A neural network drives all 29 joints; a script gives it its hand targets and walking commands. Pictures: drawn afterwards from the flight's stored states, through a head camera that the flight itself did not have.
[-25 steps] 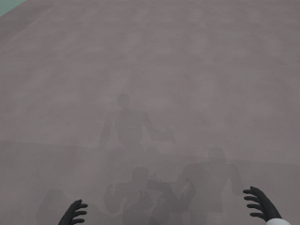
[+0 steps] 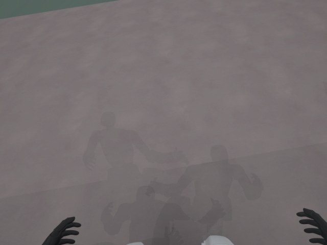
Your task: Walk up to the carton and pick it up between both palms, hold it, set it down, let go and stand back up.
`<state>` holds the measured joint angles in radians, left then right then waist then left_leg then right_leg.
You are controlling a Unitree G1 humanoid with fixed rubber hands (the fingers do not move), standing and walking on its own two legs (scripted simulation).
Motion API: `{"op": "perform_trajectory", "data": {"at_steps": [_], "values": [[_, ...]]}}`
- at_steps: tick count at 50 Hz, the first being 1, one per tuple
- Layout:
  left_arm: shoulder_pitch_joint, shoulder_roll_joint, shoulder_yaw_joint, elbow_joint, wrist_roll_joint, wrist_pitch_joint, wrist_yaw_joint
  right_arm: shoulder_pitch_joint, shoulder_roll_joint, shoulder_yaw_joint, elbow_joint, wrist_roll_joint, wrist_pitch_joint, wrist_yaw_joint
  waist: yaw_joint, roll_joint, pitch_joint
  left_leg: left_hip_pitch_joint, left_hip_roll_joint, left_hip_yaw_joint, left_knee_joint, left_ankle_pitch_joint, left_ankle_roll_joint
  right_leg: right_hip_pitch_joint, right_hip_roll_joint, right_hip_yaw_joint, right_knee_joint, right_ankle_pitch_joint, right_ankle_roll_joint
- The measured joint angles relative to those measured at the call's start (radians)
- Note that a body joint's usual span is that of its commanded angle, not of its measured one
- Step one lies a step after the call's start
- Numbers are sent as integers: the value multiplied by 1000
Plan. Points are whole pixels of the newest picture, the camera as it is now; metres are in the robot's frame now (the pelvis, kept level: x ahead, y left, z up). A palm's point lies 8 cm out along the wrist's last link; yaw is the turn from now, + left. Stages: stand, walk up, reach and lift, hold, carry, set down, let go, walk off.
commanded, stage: walk up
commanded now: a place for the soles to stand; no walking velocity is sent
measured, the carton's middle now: out of the picture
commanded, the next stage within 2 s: none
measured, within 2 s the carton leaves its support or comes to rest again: neither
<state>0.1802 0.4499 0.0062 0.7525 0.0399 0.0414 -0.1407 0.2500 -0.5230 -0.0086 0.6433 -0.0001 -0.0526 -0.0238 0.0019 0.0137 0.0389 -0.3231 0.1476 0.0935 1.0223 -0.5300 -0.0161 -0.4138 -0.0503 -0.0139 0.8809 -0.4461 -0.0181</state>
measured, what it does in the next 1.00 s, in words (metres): walks ahead, turning right: left foot, then right foot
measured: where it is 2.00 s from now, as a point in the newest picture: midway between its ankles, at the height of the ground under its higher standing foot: (275, 210)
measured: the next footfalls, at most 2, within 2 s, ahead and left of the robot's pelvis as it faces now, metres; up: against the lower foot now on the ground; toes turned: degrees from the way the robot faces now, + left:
left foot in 0.24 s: +0.21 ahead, +0.03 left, +0.00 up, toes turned -3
right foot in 0.60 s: +0.12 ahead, -0.28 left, +0.00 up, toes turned -26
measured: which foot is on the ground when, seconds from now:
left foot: up 0.00-0.22, down 0.24-0.62, up 0.64-0.78, down 0.80-1.00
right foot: down 0.00-0.28, up 0.30-0.58, down 0.60-0.82, up 0.84-1.00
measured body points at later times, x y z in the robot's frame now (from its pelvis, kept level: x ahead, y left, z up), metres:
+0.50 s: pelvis +0.10 -0.07 +0.02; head +0.11 -0.05 +0.47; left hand +0.34 +0.17 -0.08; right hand +0.13 -0.44 -0.02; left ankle +0.17 +0.04 -0.70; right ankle +0.04 -0.21 -0.67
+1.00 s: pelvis +0.20 -0.19 +0.02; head +0.21 -0.19 +0.47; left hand +0.50 -0.03 -0.08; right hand +0.10 -0.54 -0.04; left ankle +0.23 -0.05 -0.70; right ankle +0.11 -0.30 -0.67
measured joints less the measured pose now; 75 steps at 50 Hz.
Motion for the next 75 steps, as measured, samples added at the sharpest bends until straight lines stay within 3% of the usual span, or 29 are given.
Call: {"op": "perform_trajectory", "data": {"at_steps": [5, 11, 12, 14, 15, 18, 21, 25, 29, 32, 36, 38, 40, 41, 42, 47, 52, 54, 55, 57, 60, 63, 66, 67, 68, 69, 73, 75], "values": [[73, -1, 0, 0, 0, 0, 2, -34, 6, 0, -1, 0, 0, 0, -1, 16, -1, -212, -42, -6, 46, 19, 0, 20, 94, -1, -156, 75, -41], [108, -1, 0, -1, 0, 0, 2, -42, 7, 0, -1, 0, -2, -2, -2, 12, -3, -259, -82, -8, -225, 63, 0, 97, 196, 22, -280, 109, -74], [108, -1, 0, -3, 0, 0, 2, -42, 7, 0, -1, 0, -5, -3, -2, 12, -3, -247, -86, -8, -279, 87, 0, 106, 211, 30, -282, 104, -77], [96, 0, 0, -4, 0, 0, 2, -36, 18, 0, 1, 0, -12, -10, -2, -15, -3, -208, -93, -3, -358, 312, 40, 112, 223, 58, -255, 82, -79], [75, -3, 0, -4, 0, 0, 2, -24, 19, 0, 2, 0, -16, -15, -3, -28, 1, -188, -91, 8, -372, 384, 56, 108, 221, 60, -212, 66, -64], [29, -4, 0, -3, 0, 0, 2, -17, 20, 0, 5, 0, -17, -16, -3, -70, 1, -120, -79, 63, -372, 313, 69, 44, 183, 60, 58, 62, -8], [-2, -4, 0, -4, 0, 0, -3, -17, 18, 0, 5, 0, -21, -16, -2, -88, 1, -34, -60, 118, -389, 272, 63, 29, 93, 62, 171, 61, -3], [-17, 1, 0, -4, 0, 0, -18, -19, 14, 0, 5, 0, -29, -14, -1, -89, 1, 44, -41, 180, -407, 245, 46, 28, -48, 63, 79, 50, -3], [-18, 9, 0, -3, 0, 0, -21, -19, 14, 0, 5, 0, -31, 3, -1, -90, 1, 81, -16, 229, -403, 215, 20, 29, -111, 61, -85, 27, -3], [-5, 8, 0, 3, 0, 0, -21, -20, 10, 0, 11, 0, -30, 15, -1, -62, 2, 64, 28, 219, -312, 128, 20, 32, -80, 56, -119, 91, 35], [57, 7, 0, 3, 0, 0, -18, -48, 14, 0, 10, 0, -32, 26, 0, -19, 2, -53, -18, 88, -127, 26, 20, 32, -15, 62, -134, 70, 51], [74, 7, 0, 2, 0, 0, -12, -57, 15, 0, 10, 0, -43, 27, -1, -8, 2, -100, -42, 69, -148, 25, 19, 32, 11, 66, -164, 80, 48], [80, 7, 0, 2, 0, 0, -9, -59, 14, 0, 9, 0, -57, 27, -2, -7, 1, -92, -61, 66, -278, 69, 19, 32, 36, 77, -170, 75, 47], [75, 7, 0, 3, 0, 1, -9, -56, 17, 0, 10, 0, -62, 27, -2, -14, 5, -72, -62, 67, -325, 193, 21, 32, 45, 84, -149, 63, 38], [65, 7, 0, 3, 0, 2, -8, -46, 25, 0, 10, 0, -63, 26, -2, -32, 10, -52, -62, 77, -323, 222, 21, 30, 46, 86, -101, 49, 23], [15, -1, 0, 2, 0, 2, -8, 6, 22, 0, 10, 0, -63, 26, -2, -65, 10, 111, -32, 148, -356, 117, 12, 9, 30, 78, 130, 38, 20], [-43, 1, 0, 2, -1, 2, -9, 16, 9, 0, 10, 0, -63, 26, -1, -69, 10, 230, -27, 231, -397, 75, -13, 8, -46, 78, 2, 37, 20], [-51, 3, 0, 2, -1, -2, -9, 16, 9, 0, 10, 0, -63, 26, -1, -65, 12, 249, -13, 258, -373, 40, -20, 9, -48, 71, -77, 39, 19], [-52, -3, 0, 2, -1, -8, -8, 17, 7, 0, 11, 0, -57, 27, -1, -40, 13, 239, 20, 254, -322, 22, -20, 11, -25, 62, -67, 39, 27], [-35, -3, 0, 3, -1, -25, -5, 7, 20, 1, 11, 0, -46, 38, 1, -21, 14, 153, 41, 176, -119, 51, -17, 13, 7, 63, -44, 26, 28], [26, -3, 0, 3, -9, -27, 15, -41, 39, 0, 10, 0, -46, 46, 0, -9, 14, -13, -12, 44, 72, 40, -17, 29, 39, 81, -84, 31, 21], [78, -4, 0, 2, -9, -27, 32, -85, 43, 0, 9, 0, -52, 50, -1, 8, 13, -144, -29, -1, 24, 22, -17, 56, 72, 87, -153, 46, 15], [101, -4, -1, 2, -9, -27, 38, -109, 43, 0, 9, 0, -56, 50, -2, 8, 12, -207, -41, -3, -150, 31, -17, 86, 94, 95, -191, 40, 15], [102, -4, -1, 2, -9, -27, 38, -113, 42, 0, 9, 0, -61, 51, -2, 9, 12, -211, -46, -3, -228, 64, -17, 93, 103, 99, -191, 31, 15], [102, -3, 0, 2, -9, -27, 38, -113, 43, 0, 9, 0, -67, 51, -2, 4, 12, -202, -52, -4, -291, 187, -7, 94, 108, 108, -176, 15, 15], [93, -3, 0, 2, -9, -27, 39, -108, 46, 1, 10, 0, -70, 49, -2, -9, 20, -182, -54, 4, -307, 314, 8, 94, 108, 118, -136, 0, 11], [53, -5, 0, 2, -9, -27, 39, -58, 60, 0, 10, 0, -71, 46, -3, -60, 24, -65, -45, 69, -299, 208, 24, 39, 100, 110, 160, -5, 7], [31, -4, 0, 2, -9, -27, 38, -31, 58, 1, 10, 0, -71, 46, -2, -72, 23, 12, -41, 101, -331, 182, 24, 30, 72, 104, 218, 8, 7]]}}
